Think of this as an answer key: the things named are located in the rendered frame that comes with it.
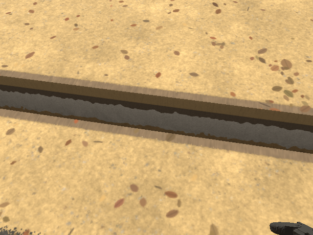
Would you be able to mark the robot right hand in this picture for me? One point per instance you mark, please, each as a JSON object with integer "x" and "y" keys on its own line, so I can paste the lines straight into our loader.
{"x": 290, "y": 228}

